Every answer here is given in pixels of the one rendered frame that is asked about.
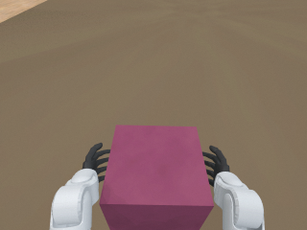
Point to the robot right hand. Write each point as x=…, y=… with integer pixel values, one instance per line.
x=219, y=165

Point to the right robot forearm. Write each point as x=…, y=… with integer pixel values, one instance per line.
x=242, y=208

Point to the robot left hand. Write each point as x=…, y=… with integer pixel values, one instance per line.
x=92, y=163

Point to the left robot forearm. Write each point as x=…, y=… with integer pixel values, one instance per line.
x=72, y=204

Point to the carton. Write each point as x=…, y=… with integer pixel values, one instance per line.
x=156, y=179

